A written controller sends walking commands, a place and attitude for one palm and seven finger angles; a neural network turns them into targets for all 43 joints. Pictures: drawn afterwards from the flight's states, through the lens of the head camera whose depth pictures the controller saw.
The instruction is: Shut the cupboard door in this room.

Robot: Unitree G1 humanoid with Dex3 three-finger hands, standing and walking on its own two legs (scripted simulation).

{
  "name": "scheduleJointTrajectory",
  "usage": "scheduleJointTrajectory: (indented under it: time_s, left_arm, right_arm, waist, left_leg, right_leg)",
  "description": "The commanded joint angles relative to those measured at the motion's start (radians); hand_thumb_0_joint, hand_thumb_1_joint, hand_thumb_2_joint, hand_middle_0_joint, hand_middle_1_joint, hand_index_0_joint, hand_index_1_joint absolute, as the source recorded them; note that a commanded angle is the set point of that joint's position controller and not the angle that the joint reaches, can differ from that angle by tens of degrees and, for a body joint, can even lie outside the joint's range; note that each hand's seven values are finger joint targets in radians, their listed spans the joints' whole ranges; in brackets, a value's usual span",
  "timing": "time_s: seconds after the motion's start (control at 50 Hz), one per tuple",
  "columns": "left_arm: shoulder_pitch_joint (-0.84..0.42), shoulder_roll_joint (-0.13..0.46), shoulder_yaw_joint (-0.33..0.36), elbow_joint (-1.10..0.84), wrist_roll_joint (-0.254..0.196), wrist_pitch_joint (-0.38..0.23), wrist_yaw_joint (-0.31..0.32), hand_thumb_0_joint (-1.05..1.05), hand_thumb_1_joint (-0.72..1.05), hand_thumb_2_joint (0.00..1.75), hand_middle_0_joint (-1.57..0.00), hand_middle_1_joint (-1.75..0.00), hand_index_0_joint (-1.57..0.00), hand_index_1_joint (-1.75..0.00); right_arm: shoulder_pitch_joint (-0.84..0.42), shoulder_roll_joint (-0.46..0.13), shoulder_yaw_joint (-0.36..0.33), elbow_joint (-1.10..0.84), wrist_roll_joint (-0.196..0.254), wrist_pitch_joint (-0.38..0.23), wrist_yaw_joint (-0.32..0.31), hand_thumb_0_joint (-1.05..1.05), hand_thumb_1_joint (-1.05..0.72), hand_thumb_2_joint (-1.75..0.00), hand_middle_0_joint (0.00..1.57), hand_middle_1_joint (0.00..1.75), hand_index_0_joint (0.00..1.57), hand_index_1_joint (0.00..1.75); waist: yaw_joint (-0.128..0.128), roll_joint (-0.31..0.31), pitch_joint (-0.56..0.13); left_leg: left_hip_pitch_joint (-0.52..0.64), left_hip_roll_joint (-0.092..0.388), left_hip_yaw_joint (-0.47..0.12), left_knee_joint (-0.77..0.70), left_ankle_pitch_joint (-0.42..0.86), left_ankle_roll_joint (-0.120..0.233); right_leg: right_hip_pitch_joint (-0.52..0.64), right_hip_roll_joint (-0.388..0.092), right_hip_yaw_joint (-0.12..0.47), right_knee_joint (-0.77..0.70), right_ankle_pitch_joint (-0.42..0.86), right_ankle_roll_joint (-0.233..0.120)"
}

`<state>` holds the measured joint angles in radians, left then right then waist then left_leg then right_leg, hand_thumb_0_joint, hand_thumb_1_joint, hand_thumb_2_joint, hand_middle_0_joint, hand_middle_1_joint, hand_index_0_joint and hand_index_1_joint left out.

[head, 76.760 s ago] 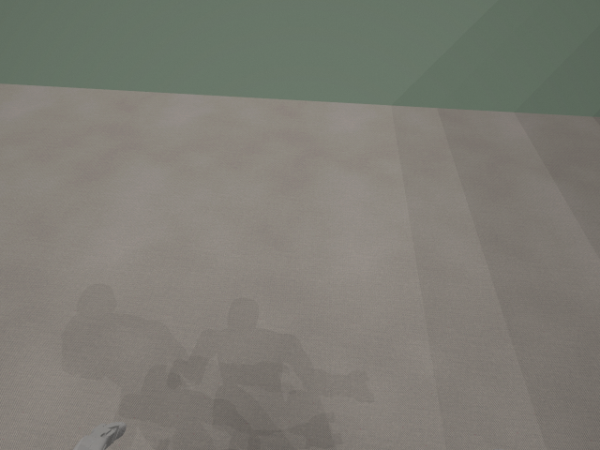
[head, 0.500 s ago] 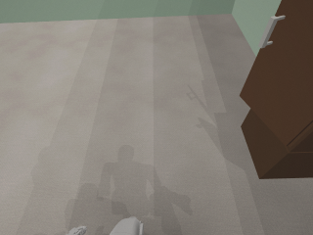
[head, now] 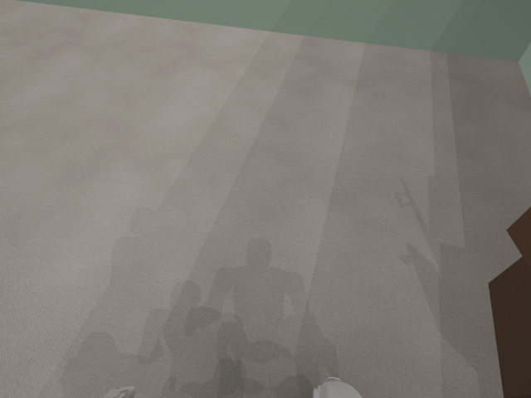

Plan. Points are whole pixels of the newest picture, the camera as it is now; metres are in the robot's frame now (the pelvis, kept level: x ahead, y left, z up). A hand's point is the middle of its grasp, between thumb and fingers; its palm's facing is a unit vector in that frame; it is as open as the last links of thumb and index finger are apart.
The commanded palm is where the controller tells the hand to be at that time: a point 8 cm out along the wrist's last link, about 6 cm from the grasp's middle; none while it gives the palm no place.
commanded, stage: walk to a spot facing it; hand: left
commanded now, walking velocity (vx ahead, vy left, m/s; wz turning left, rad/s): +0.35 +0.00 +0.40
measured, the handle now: out of the picture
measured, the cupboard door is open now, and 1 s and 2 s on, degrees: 20 20 20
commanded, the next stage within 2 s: turn to face it in 0.66 s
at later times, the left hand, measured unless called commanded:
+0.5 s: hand out of the picture +0.07 +0.12 -0.17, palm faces +0.39 -0.91 -0.17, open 7.3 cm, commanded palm none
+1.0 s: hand (136, 284) +0.34 +0.29 -0.16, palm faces +0.41 -0.89 -0.19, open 7.4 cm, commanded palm none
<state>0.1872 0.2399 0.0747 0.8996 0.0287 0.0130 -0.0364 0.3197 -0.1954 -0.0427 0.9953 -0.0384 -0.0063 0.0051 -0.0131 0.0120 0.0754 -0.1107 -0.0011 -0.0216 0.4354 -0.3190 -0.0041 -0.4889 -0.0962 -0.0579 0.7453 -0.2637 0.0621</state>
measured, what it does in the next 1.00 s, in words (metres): walks ahead, turning left: right foot, then left foot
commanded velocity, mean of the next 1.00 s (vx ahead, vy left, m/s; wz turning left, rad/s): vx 0.22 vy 0.00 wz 0.20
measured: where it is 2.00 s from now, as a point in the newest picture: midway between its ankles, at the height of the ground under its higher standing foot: (241, 347)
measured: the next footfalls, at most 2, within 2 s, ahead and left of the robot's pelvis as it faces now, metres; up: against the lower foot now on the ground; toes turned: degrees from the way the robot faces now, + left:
right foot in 0.06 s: +0.15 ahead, -0.12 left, +0.00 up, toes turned -4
left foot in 0.60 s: +0.32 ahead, +0.15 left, +0.00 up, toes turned +29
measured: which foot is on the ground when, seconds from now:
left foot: down 0.00-0.06, up 0.08-0.58, down 0.60-1.00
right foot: up 0.00-0.04, down 0.06-0.60, up 0.62-1.00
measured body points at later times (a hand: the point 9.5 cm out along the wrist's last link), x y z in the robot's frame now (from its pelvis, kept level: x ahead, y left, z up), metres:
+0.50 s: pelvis +0.18 -0.02 +0.00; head +0.22 +0.00 +0.45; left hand +0.05 +0.16 -0.15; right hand +0.36 -0.20 -0.14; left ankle +0.25 +0.12 -0.69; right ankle +0.11 -0.12 -0.74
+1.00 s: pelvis +0.32 +0.08 +0.01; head +0.34 +0.10 +0.45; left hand +0.32 +0.34 -0.14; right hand +0.42 -0.12 -0.14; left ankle +0.29 +0.13 -0.74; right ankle +0.44 -0.04 -0.68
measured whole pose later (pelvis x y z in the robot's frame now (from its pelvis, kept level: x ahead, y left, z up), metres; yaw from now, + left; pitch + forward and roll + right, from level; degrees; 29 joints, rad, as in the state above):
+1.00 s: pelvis +0.32 +0.08 +0.01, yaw +22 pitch -1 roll -1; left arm 0.14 0.19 0.06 0.94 0.02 0.03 0.01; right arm 0.29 -0.14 -0.02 1.04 -0.03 -0.03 -0.03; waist -0.01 -0.02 0.06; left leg -0.14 -0.04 0.13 0.39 -0.24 0.09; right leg -0.51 -0.06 0.00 0.88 -0.20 0.04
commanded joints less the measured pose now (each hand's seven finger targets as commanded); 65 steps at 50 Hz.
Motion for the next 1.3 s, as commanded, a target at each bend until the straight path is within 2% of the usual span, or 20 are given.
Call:
scheduleJointTrajectory:
  time_s: [0.0,0.02,0.04,0.06,0.12,0.18,0.28,0.44,0.54,0.56,0.58,0.6,0.62,0.72,0.86,1.02,1.1,1.12,1.16,1.28]
  left_arm:
    - [0.108,0.083,0.031,-0.035,0.000,-0.042,0.001,0.00,0.90,0.90,-0.20,-0.30,-0.20,-0.30]
    - [0.245,0.139,0.047,0.000,0.005,-0.055,0.007,0.00,0.90,0.90,-0.20,-0.30,-0.20,-0.30]
    - [0.364,0.254,0.071,0.024,0.020,-0.069,0.021,0.00,0.90,0.90,-0.20,-0.30,-0.20,-0.30]
    - [0.342,0.257,0.063,0.016,0.003,-0.058,0.034,0.00,0.90,0.90,-0.20,-0.30,-0.20,-0.30]
    - [0.105,0.106,0.029,-0.030,0.002,-0.068,0.047,0.00,0.90,0.90,-0.20,-0.30,-0.20,-0.30]
    - [0.146,0.035,0.008,-0.005,0.000,-0.093,0.044,0.00,0.90,0.90,-0.20,-0.30,-0.20,-0.30]
    - [0.264,0.015,0.004,0.059,0.003,-0.111,0.056,0.00,0.90,0.90,-0.20,-0.30,-0.20,-0.30]
    - [0.306,0.055,0.005,0.096,0.006,-0.103,0.059,0.00,0.90,0.90,-0.20,-0.30,-0.20,-0.30]
    - [0.220,0.131,0.022,0.066,-0.005,-0.092,0.049,0.00,0.90,0.90,-0.20,-0.30,-0.20,-0.30]
    - [0.203,0.121,0.021,0.046,-0.011,-0.088,0.040,0.00,0.90,0.90,-0.20,-0.30,-0.20,-0.30]
    - [0.212,0.058,0.015,0.003,-0.021,-0.080,0.023,0.00,0.90,0.90,-0.20,-0.30,-0.20,-0.30]
    - [0.104,0.079,0.005,-0.053,-0.018,-0.072,0.030,0.00,0.90,0.90,-0.20,-0.30,-0.20,-0.30]
    - [0.013,0.078,0.003,-0.092,-0.019,-0.068,0.034,0.00,0.90,0.90,-0.20,-0.30,-0.20,-0.30]
    - [0.204,0.001,0.013,0.030,0.011,-0.029,0.031,0.00,0.90,0.90,-0.20,-0.30,-0.20,-0.30]
    - [0.104,-0.023,-0.012,0.047,-0.008,0.003,0.049,0.00,0.90,0.90,-0.20,-0.30,-0.20,-0.30]
    - [-0.045,-0.002,0.002,-0.018,-0.005,0.022,0.033,0.00,0.90,0.90,-0.20,-0.30,-0.20,-0.30]
    - [0.064,0.010,0.012,-0.004,-0.002,0.011,0.028,0.00,0.90,0.90,-0.20,-0.30,-0.20,-0.30]
    - [0.148,0.053,0.022,0.014,0.001,-0.002,0.031,0.00,0.90,0.90,-0.20,-0.30,-0.20,-0.30]
    - [0.243,0.168,0.041,0.049,-0.012,-0.016,0.053,0.00,0.90,0.90,-0.20,-0.30,-0.20,-0.30]
    - [0.055,0.100,0.034,-0.024,-0.009,-0.012,0.066,0.00,0.90,0.90,-0.20,-0.30,-0.20,-0.30]
  right_arm:
    - [-0.066,-0.186,-0.050,-0.073,0.011,-0.020,-0.013,0.00,-0.90,-0.90,0.20,0.30,0.20,0.30]
    - [-0.080,-0.159,-0.046,-0.078,0.019,-0.022,-0.010,0.00,-0.90,-0.90,0.20,0.30,0.20,0.30]
    - [-0.038,-0.065,-0.028,-0.096,0.033,-0.029,-0.004,0.00,-0.90,-0.90,0.20,0.30,0.20,0.30]
    - [-0.057,-0.082,-0.034,-0.122,0.023,-0.024,-0.002,0.00,-0.90,-0.90,0.20,0.30,0.20,0.30]
    - [-0.032,-0.083,-0.044,-0.062,0.009,-0.013,0.008,0.00,-0.90,-0.90,0.20,0.30,0.20,0.30]
    - [-0.023,-0.028,-0.029,-0.039,0.010,0.000,0.023,0.00,-0.90,-0.90,0.20,0.30,0.20,0.30]
    - [-0.121,-0.008,-0.021,-0.075,0.012,0.009,0.029,0.00,-0.90,-0.90,0.20,0.30,0.20,0.30]
    - [-0.323,-0.013,-0.001,-0.162,0.012,0.000,0.053,0.00,-0.90,-0.90,0.20,0.30,0.20,0.30]
    - [-0.069,-0.091,-0.026,-0.120,0.006,-0.013,0.038,0.00,-0.90,-0.90,0.20,0.30,0.20,0.30]
    - [0.070,-0.160,-0.045,-0.090,0.000,-0.016,0.029,0.00,-0.90,-0.90,0.20,0.30,0.20,0.30]
    - [0.147,-0.293,-0.077,-0.076,-0.008,-0.024,0.015,0.00,-0.90,-0.90,0.20,0.30,0.20,0.30]
    - [0.175,-0.329,-0.080,-0.064,0.016,-0.018,-0.003,0.00,-0.90,-0.90,0.20,0.30,0.20,0.30]
    - [0.135,-0.311,-0.075,-0.072,0.022,-0.014,-0.014,0.00,-0.90,-0.90,0.20,0.30,0.20,0.30]
    - [-0.102,-0.136,-0.015,-0.118,0.016,-0.055,-0.027,0.00,-0.90,-0.90,0.20,0.30,0.20,0.30]
    - [-0.009,-0.077,0.002,-0.025,0.019,-0.055,-0.047,0.00,-0.90,-0.90,0.20,0.30,0.20,0.30]
    - [0.009,-0.109,-0.015,0.006,0.007,-0.016,-0.056,0.00,-0.90,-0.90,0.20,0.30,0.20,0.30]
    - [-0.012,-0.128,-0.025,-0.004,0.016,-0.005,-0.055,0.00,-0.90,-0.90,0.20,0.30,0.20,0.30]
    - [-0.028,-0.129,-0.030,-0.019,0.028,-0.005,-0.049,0.00,-0.90,-0.90,0.20,0.30,0.20,0.30]
    - [-0.076,-0.079,-0.022,-0.075,0.034,0.005,-0.044,0.00,-0.90,-0.90,0.20,0.30,0.20,0.30]
    - [-0.112,-0.053,-0.024,-0.088,0.022,0.041,-0.031,0.00,-0.90,-0.90,0.20,0.30,0.20,0.30]
  waist:
    - [0.070,0.053,-0.007]
    - [0.136,-0.063,-0.059]
    - [0.174,-0.407,-0.151]
    - [0.146,-0.390,-0.107]
    - [0.012,-0.206,0.004]
    - [0.003,-0.134,-0.043]
    - [0.024,-0.116,-0.052]
    - [0.052,-0.136,0.035]
    - [-0.087,-0.115,-0.106]
    - [-0.157,-0.019,-0.192]
    - [-0.160,0.278,-0.265]
    - [-0.174,0.183,-0.292]
    - [-0.140,-0.001,-0.157]
    - [0.028,0.083,-0.098]
    - [0.031,0.035,-0.098]
    - [-0.007,0.103,-0.004]
    - [0.037,0.065,-0.092]
    - [0.072,-0.016,-0.143]
    - [0.092,-0.242,-0.167]
    - [0.010,-0.081,-0.135]
  left_leg:
    - [-0.281,0.157,-0.166,-0.073,-0.132,0.144]
    - [-0.386,0.071,-0.097,0.128,-0.151,0.109]
    - [-0.544,-0.078,0.033,0.534,-0.275,0.053]
    - [-0.595,-0.047,-0.040,0.773,-0.292,0.060]
    - [-0.545,0.071,-0.066,0.899,0.016,0.039]
    - [-0.502,0.067,-0.008,0.841,0.123,0.013]
    - [-0.623,0.091,0.043,0.731,0.114,-0.009]
    - [-0.585,0.091,0.135,0.353,0.069,0.030]
    - [-0.119,-0.036,0.220,0.187,0.058,0.100]
    - [0.127,0.023,0.110,0.118,0.095,0.131]
    - [0.340,0.333,-0.393,0.011,0.213,0.258]
    - [0.359,0.428,-0.585,-0.104,0.291,0.321]
    - [0.230,0.445,-0.540,-0.135,0.269,0.315]
    - [-0.132,0.231,-0.174,-0.193,0.205,0.144]
    - [-0.024,0.213,-0.022,-0.156,0.690,0.074]
    - [0.008,0.326,0.036,-0.077,0.641,0.175]
    - [0.015,0.297,0.105,0.114,0.632,0.111]
    - [-0.056,0.241,0.149,0.270,0.556,0.062]
    - [-0.422,0.012,0.146,0.707,-0.325,-0.044]
    - [-0.431,0.076,0.013,0.713,-0.079,-0.070]
  right_leg:
    - [0.352,0.066,-0.045,-0.156,0.054,-0.012]
    - [0.530,0.005,0.048,-0.271,-0.072,-0.029]
    - [0.675,-0.293,0.451,-0.476,-0.374,-0.113]
    - [0.546,-0.396,0.669,-0.629,-0.580,-0.154]
    - [0.275,-0.309,0.395,-0.620,-0.444,-0.110]
    - [0.319,-0.201,0.063,-0.552,0.029,-0.094]
    - [0.508,-0.233,-0.072,-0.488,0.514,-0.118]
    - [0.587,-0.289,-0.165,-0.463,0.597,-0.150]
    - [0.464,-0.264,-0.291,-0.077,0.805,-0.111]
    - [0.281,-0.220,-0.290,0.170,0.559,-0.081]
    - [-0.073,-0.038,-0.240,0.523,-0.211,-0.015]
    - [-0.203,0.005,-0.056,0.662,-0.330,-0.027]
    - [-0.242,-0.040,0.004,0.695,-0.253,-0.033]
    - [-0.049,-0.067,0.057,0.487,-0.015,-0.016]
    - [-0.016,0.012,0.082,0.246,0.087,-0.019]
    - [0.035,0.043,0.021,0.019,-0.036,-0.048]
    - [0.236,0.076,-0.011,-0.185,0.078,-0.074]
    - [0.371,0.034,0.065,-0.277,0.296,-0.100]
    - [0.543,-0.313,0.477,-0.362,0.901,-0.331]
    - [0.350,-0.133,0.302,-0.395,0.540,-0.255]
